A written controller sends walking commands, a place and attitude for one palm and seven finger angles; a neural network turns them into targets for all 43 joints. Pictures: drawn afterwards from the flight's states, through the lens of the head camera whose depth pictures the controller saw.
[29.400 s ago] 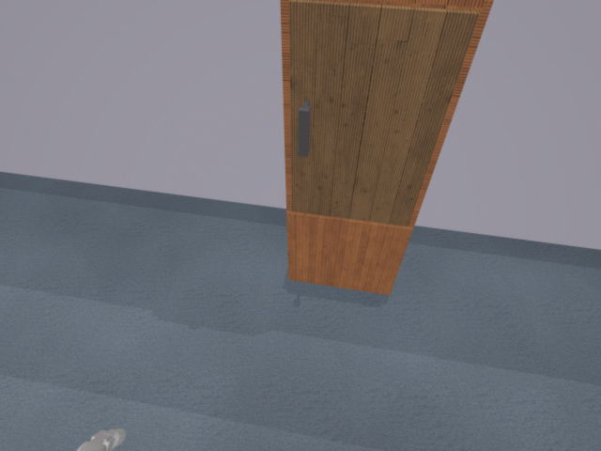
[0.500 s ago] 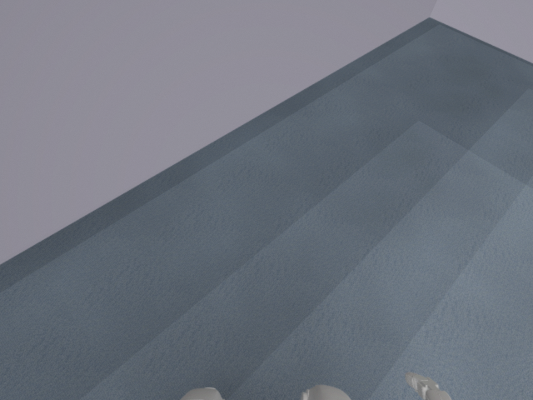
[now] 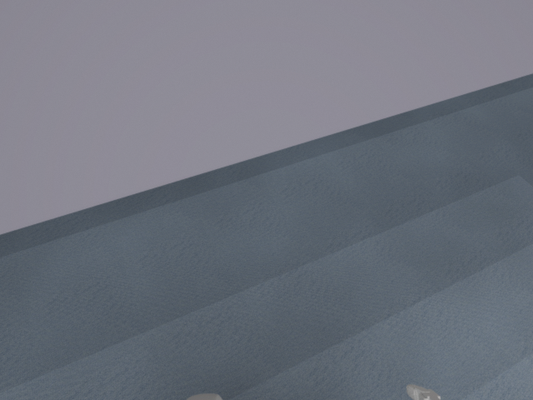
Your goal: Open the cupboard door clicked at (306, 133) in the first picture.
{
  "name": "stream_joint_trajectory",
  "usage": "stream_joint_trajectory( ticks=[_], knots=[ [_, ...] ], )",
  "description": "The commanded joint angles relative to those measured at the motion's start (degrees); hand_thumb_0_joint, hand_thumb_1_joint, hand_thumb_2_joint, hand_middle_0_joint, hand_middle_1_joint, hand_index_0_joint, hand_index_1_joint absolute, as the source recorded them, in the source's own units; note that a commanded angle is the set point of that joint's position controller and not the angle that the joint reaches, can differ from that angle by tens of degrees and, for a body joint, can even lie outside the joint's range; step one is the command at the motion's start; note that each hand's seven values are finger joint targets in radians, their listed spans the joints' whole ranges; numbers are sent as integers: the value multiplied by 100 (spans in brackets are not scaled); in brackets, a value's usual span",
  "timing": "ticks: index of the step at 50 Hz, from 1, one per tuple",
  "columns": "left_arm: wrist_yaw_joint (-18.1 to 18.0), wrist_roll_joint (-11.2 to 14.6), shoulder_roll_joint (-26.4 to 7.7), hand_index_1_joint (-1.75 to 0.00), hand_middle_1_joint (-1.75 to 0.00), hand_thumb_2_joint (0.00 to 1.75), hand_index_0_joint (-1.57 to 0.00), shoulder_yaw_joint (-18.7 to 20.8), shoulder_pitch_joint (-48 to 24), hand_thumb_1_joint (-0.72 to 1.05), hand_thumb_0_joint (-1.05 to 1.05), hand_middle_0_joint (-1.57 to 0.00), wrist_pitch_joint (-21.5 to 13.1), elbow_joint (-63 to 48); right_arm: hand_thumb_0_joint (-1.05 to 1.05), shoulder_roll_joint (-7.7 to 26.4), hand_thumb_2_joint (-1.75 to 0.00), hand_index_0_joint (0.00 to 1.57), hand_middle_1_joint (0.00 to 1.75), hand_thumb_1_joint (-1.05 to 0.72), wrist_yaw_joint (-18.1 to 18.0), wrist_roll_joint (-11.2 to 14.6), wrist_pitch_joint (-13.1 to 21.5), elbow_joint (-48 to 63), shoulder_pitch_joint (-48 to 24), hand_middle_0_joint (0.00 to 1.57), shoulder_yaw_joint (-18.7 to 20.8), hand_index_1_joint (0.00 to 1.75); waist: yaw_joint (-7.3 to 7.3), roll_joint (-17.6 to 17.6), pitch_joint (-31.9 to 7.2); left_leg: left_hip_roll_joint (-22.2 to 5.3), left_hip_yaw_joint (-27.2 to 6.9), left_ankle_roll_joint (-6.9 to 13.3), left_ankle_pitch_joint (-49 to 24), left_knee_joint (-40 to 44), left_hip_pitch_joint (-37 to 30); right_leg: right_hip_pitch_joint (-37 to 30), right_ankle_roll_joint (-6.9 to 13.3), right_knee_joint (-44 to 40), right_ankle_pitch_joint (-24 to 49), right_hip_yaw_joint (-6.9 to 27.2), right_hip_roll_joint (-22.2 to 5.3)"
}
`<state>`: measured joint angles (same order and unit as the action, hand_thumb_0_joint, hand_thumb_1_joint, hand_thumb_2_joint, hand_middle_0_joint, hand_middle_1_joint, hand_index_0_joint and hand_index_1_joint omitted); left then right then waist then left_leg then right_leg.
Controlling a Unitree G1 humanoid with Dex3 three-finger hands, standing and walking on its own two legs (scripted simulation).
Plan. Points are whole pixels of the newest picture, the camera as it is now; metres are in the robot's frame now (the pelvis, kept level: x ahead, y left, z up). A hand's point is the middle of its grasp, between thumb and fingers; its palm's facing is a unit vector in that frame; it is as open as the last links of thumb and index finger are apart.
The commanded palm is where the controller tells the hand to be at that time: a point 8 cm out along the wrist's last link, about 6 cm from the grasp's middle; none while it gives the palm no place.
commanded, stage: turn to face it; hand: left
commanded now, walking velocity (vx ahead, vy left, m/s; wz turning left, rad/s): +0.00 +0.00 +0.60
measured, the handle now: out of the picture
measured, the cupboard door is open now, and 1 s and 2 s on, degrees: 49 49 49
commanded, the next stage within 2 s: none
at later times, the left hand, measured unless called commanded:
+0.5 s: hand out of the picture +0.05 +0.17 -0.14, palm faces +0.29 -0.91 -0.29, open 7.4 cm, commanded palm none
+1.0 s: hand out of the picture -0.02 +0.19 -0.16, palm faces +0.58 -0.78 -0.25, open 7.4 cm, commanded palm none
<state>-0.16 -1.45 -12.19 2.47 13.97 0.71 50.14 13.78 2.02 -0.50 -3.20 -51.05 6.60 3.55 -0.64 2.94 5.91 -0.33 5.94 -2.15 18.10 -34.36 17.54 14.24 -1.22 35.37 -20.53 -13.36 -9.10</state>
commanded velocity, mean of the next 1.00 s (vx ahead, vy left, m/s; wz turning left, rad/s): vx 0.00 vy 0.00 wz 0.60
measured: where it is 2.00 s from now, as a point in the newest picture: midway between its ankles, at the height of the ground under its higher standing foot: outside the picture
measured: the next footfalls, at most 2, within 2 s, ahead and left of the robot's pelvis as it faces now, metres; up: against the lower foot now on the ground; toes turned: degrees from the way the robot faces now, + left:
left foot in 0.02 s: +0.05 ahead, +0.11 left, +0.00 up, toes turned +6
right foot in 0.36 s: +0.08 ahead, -0.16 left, +0.00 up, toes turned +11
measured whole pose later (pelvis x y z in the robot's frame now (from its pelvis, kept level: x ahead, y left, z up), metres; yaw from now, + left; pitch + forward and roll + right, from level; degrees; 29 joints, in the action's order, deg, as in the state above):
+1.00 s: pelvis +0.03 -0.04 +0.01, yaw +35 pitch +2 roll -1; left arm 0.1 -1.1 -15.5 4.2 9.0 3.4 50.3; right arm 12.4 0.2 -1.4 -2.0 -51.4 8.9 2.6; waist -0.3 1.4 5.0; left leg 1.0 -3.4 0.9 13.4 -28.9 17.0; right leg 26.4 -4.7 53.1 -24.1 0.1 -4.2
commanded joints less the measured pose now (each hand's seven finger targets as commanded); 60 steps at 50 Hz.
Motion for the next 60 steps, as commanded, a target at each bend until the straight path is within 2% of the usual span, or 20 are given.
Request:
stream_joint_trajectory(
  ticks=[1,2,6,13,16,17,18,19,23,31,34,35,36,37,38,42,53,54,56,60],
  knots=[
    [-68,81,-610,-30,-30,90,-20,201,-456,90,0,-20,4,-752,0,1655,-90,20,30,-90,-158,-69,209,179,1197,20,411,30,670,-1938,-1349,-2462,-3178,1584,-4577,1271,-2067,2146,-422,2635,-1870,762,244],
    [-88,51,-796,-30,-30,90,-20,228,-668,90,0,-20,53,-828,0,1640,-90,20,30,-90,-196,-92,193,119,1267,20,378,30,663,-1256,-1281,-2487,-2872,1782,-3855,1202,-1766,2128,-322,3100,-1618,1258,164],
    [-22,23,-715,-30,-30,90,-20,280,-468,90,0,-20,132,-458,0,1116,-90,20,30,-90,-297,-91,250,362,222,20,220,30,151,-1403,-729,-1347,-1991,1098,-2093,1486,-631,1799,-352,2903,-360,1389,279],
    [-17,71,-581,-30,-30,90,-20,234,-435,90,0,-20,96,-479,0,1194,-90,20,30,-90,-257,-117,202,357,281,20,303,30,150,-1284,-880,-1083,-2279,1050,-1514,1371,-348,718,-292,883,-359,1122,749],
    [-48,89,-699,-30,-30,90,-20,282,111,90,0,-20,-5,-379,0,1115,-90,20,30,-90,-247,-54,172,452,45,20,330,30,-142,-1097,-1014,-770,-2254,768,-1617,731,282,-612,-242,-820,598,1076,830],
    [-98,33,-1068,-30,-30,90,-20,363,357,90,0,-20,-80,-339,0,821,-90,20,30,-90,-220,10,177,510,56,20,300,30,-275,-113,-1143,-300,-1865,426,-694,-46,1085,-1497,-49,-1716,627,1903,-4],
    [-142,-51,-1623,-30,-30,90,-20,469,416,90,0,-20,-106,-347,0,451,-90,20,30,-90,-190,20,187,665,7,20,241,30,-352,1661,-1005,547,-696,-55,1399,-1573,1918,-1579,614,-2124,1132,3525,-1643],
    [-168,-8,-1587,-30,-30,90,-20,401,339,90,0,-20,-96,-385,0,727,-90,20,30,-90,-164,-32,157,643,-65,20,278,30,-309,1347,-898,195,-949,10,1798,-2848,1759,-839,1016,-2063,1539,3473,-2014],
    [-159,33,-921,-30,-30,90,-20,220,-434,90,0,-20,-101,-536,0,524,-90,20,30,-90,-55,-43,19,337,126,20,247,30,141,1108,-571,-119,-660,-169,667,-3471,1702,-687,757,-1596,2789,1502,-892],
    [-154,-36,-1249,-30,-30,90,-20,347,247,90,0,-20,-104,-277,0,281,-90,20,30,-90,3,10,83,460,-405,20,96,30,-230,923,-766,-37,-1,-125,785,-924,865,-1350,769,-1047,3775,1017,-1168],
    [-106,28,-1277,-30,-30,90,-20,381,118,90,0,-20,-86,-269,0,448,-90,20,30,-90,-31,-14,146,377,32,20,113,30,42,712,-920,73,83,4,-213,337,-223,-829,427,-367,3453,684,-1049],
    [-87,55,-1177,-30,-30,90,-20,367,26,90,0,-20,-65,-297,0,668,-90,20,30,-90,-30,-29,182,287,400,20,183,30,276,207,-1100,-137,-256,116,-1019,923,-1076,-222,167,382,2853,486,-921],
    [-47,103,-818,-30,-30,90,-20,306,-34,90,0,-20,-25,-473,0,1346,-90,20,30,-90,-80,-88,232,223,856,20,353,30,526,-1507,-1393,-1571,-2201,804,-2681,1133,-2040,1256,-289,1693,138,198,-152],
    [-62,84,-626,-30,-30,90,-20,197,-459,90,0,-20,19,-722,0,1695,-90,20,30,-90,-155,-65,199,134,1243,20,435,30,713,-1954,-1411,-2467,-3269,1618,-4417,1241,-2111,2105,-408,2701,-1950,746,264],
    [-85,54,-797,-30,-30,90,-20,218,-642,90,0,-20,68,-781,0,1704,-90,20,30,-90,-192,-82,182,98,1263,20,407,30,682,-1278,-1314,-2509,-2969,1798,-3651,1213,-1792,2131,-312,3150,-1699,1237,152],
    [-20,17,-753,-30,-30,90,-20,276,-455,90,0,-20,136,-395,0,1115,-90,20,30,-90,-305,-83,249,354,252,20,225,30,183,-1288,-827,-1340,-2018,1108,-2269,1473,-761,1858,-363,3094,-317,1420,245],
    [-47,94,-687,-30,-30,90,-20,257,-47,90,0,-20,25,-402,0,1142,-90,20,30,-90,-252,-71,165,432,68,20,322,30,-67,-1121,-896,-861,-2437,895,-1796,928,174,-343,-257,-368,352,1078,882],
    [-76,83,-872,-30,-30,90,-20,312,230,90,0,-20,-36,-349,0,1017,-90,20,30,-90,-240,-24,170,484,-9,20,307,30,-239,-725,-1021,-566,-2284,645,-1329,493,640,-1093,-204,-1240,762,1333,602],
    [-156,-37,-1673,-30,-30,90,-20,436,374,90,0,-20,-98,-383,0,595,-90,20,30,-90,-176,8,178,664,-102,20,256,30,-361,1475,-936,455,-806,-21,1768,-2205,1816,-1233,894,-2157,1340,3695,-1973],
    [-186,26,-967,-30,-30,90,-20,235,-488,90,0,-20,-91,-550,0,608,-90,20,30,-90,-71,-36,34,326,182,20,268,30,160,1212,-661,-138,-806,-133,844,-3479,1674,-714,845,-1595,2649,1807,-998]
  ],
)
